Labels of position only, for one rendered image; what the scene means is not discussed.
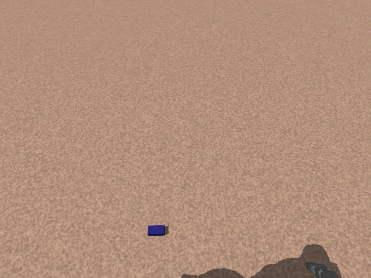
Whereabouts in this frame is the small box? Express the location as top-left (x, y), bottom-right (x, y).
top-left (147, 225), bottom-right (165, 236)

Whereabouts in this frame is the right robot hand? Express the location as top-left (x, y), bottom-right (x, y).
top-left (305, 262), bottom-right (340, 278)

